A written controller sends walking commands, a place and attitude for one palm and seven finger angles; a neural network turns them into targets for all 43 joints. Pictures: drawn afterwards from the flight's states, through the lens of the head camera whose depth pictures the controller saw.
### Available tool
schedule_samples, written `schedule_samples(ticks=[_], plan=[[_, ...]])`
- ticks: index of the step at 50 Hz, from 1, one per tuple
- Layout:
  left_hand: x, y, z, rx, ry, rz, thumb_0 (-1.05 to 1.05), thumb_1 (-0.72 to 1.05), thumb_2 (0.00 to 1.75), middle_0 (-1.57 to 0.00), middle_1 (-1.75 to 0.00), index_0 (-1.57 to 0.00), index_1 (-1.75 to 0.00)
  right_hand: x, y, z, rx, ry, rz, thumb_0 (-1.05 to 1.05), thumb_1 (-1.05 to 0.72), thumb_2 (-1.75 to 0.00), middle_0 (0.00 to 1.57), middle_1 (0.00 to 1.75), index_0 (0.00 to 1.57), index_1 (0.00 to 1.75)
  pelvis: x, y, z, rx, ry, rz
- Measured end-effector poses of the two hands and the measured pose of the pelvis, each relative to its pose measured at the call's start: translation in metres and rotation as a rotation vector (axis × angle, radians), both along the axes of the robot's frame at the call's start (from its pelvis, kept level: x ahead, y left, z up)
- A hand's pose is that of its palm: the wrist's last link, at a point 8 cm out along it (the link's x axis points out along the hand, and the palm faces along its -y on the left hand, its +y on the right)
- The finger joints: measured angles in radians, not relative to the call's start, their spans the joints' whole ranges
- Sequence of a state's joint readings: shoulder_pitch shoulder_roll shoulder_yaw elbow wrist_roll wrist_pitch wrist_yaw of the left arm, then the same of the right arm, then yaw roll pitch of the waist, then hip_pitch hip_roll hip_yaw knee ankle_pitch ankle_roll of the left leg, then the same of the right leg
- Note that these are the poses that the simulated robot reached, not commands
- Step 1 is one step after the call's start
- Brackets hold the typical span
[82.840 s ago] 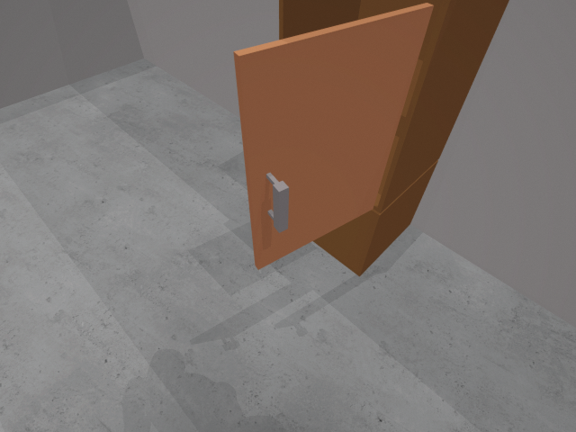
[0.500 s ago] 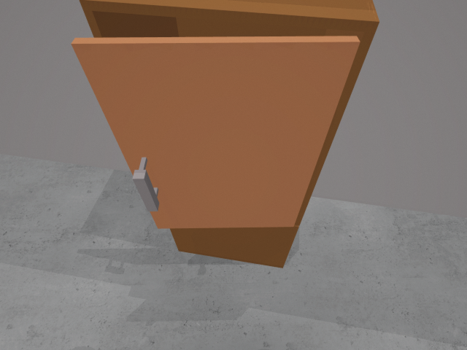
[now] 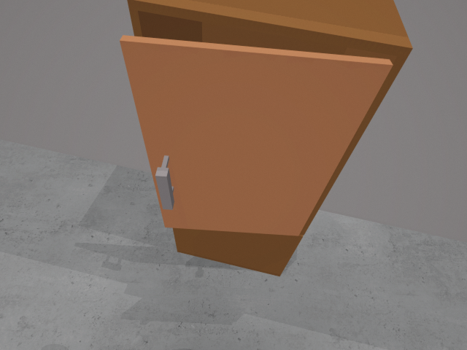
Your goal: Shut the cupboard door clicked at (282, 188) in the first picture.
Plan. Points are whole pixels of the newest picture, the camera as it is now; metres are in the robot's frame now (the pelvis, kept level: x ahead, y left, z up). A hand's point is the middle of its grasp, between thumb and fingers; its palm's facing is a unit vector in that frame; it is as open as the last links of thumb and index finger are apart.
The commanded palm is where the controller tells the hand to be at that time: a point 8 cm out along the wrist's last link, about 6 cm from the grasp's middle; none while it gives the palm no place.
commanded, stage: come to a stop and stand still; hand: left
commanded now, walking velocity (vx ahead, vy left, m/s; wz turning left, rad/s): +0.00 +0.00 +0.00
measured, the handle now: (167, 182) +0.46 +0.19 -0.07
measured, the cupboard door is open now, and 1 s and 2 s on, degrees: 10 10 10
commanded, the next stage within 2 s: look again from close up in 0.58 s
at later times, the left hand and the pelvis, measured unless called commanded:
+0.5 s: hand out of the picture -0.07 +0.14 -0.18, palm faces +0.05 -0.99 -0.13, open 7.4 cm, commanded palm none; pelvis -0.05 -0.02 +0.00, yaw +1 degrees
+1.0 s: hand out of the picture -0.02 +0.19 -0.17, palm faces +0.05 -0.97 -0.22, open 7.4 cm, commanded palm none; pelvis -0.03 +0.01 +0.00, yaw +1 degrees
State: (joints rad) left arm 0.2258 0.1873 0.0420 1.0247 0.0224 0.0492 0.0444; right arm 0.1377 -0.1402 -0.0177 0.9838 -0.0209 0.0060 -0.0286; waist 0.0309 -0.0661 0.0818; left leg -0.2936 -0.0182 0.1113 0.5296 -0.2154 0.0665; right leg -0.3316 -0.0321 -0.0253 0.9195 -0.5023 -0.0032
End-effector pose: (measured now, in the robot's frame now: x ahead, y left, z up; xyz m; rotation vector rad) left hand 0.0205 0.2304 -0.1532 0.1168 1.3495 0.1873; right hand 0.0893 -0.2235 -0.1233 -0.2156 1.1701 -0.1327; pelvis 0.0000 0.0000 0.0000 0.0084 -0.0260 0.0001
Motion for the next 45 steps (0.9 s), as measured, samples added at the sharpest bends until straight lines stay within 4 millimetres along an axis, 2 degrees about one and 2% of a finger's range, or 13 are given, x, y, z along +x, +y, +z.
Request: schedule_samples(ticks=[3, 8, 13, 17, 24, 29, 34, 38, 41, 45], plan=[[-0.006, 0.0, 0.007, 0.003, -0.016, -0.002, 0.01, 0.91, 0.89, -0.2, -0.3, -0.2, -0.29, -0.009, 0.01, -0.002, 0.033, 0.001, 0.005, 0.0, -0.91, -0.9, 0.2, 0.3, 0.2, 0.3, -0.01, 0.002, 0.003, -0.001, 0.011, 0.004], [-0.027, -0.006, 0.014, 0.019, -0.014, -0.021, 0.01, 0.91, 0.89, -0.2, -0.3, -0.19, -0.29, -0.032, 0.009, -0.011, 0.079, 0.001, -0.014, 0.0, -0.92, -0.9, 0.2, 0.3, 0.2, 0.3, -0.027, -0.003, 0.002, 0.01, 0.026, -0.001], [-0.059, -0.02, 0.019, 0.02, 0.018, -0.028, 0.01, 0.91, 0.89, -0.2, -0.3, -0.2, -0.29, -0.065, -0.009, -0.016, 0.082, 0.037, -0.066, -0.01, -0.94, -0.9, 0.2, 0.3, 0.2, 0.3, -0.04, -0.01, 0.004, 0.003, 0.015, 0.004], [-0.079, -0.028, 0.013, -0.007, 0.044, -0.017, 0.01, 0.91, 0.89, -0.2, -0.3, -0.2, -0.29, -0.098, -0.023, -0.014, 0.048, 0.1, -0.077, -0.01, -0.93, -0.9, 0.2, 0.3, 0.2, 0.3, -0.043, -0.014, 0.003, -0.014, -0.003, 0.007], [-0.092, -0.043, 0.003, -0.062, 0.066, -0.01, 0.01, 0.91, 0.89, -0.2, -0.3, -0.2, -0.29, -0.156, -0.025, -0.009, 0.018, 0.245, -0.109, 0.0, -0.92, -0.9, 0.2, 0.3, 0.2, 0.3, -0.047, -0.019, 0.004, -0.02, -0.016, 0.017], [-0.101, -0.048, 0.004, -0.077, 0.089, -0.003, 0.01, 0.91, 0.89, -0.2, -0.3, -0.2, -0.29, -0.18, -0.014, -0.009, 0.038, 0.317, -0.121, 0.01, -0.91, -0.9, 0.19, 0.3, 0.2, 0.3, -0.049, -0.019, 0.006, -0.02, 0.0, 0.021], [-0.111, -0.049, 0.005, -0.073, 0.123, 0.008, 0.01, 0.91, 0.89, -0.2, -0.3, -0.2, -0.29, -0.185, 0.0, -0.012, 0.073, 0.334, -0.128, 0.01, -0.91, -0.9, 0.2, 0.3, 0.2, 0.3, -0.048, -0.018, 0.006, -0.022, 0.004, 0.02], [-0.113, -0.044, 0.006, -0.056, 0.133, -0.024, 0.01, 0.91, 0.89, -0.2, -0.3, -0.2, -0.29, -0.171, 0.009, -0.02, 0.103, 0.293, -0.12, 0.01, -0.91, -0.9, 0.2, 0.3, 0.2, 0.3, -0.047, -0.012, 0.001, -0.053, 0.013, 0.015], [-0.102, -0.03, 0.002, -0.038, 0.117, -0.03, 0.01, 0.91, 0.89, -0.2, -0.3, -0.2, -0.29, -0.157, 0.018, -0.027, 0.112, 0.241, -0.115, 0.01, -0.91, -0.9, 0.2, 0.3, 0.2, 0.3, -0.041, -0.003, -0.005, -0.064, 0.003, 0.022], [-0.075, -0.011, 0.002, -0.001, 0.05, -0.016, 0.01, 0.91, 0.89, -0.2, -0.3, -0.2, -0.29, -0.143, 0.026, -0.031, 0.106, 0.219, -0.09, 0.02, -0.92, -0.9, 0.2, 0.3, 0.2, 0.3, -0.033, 0.006, -0.007, -0.047, 0.001, 0.021]])
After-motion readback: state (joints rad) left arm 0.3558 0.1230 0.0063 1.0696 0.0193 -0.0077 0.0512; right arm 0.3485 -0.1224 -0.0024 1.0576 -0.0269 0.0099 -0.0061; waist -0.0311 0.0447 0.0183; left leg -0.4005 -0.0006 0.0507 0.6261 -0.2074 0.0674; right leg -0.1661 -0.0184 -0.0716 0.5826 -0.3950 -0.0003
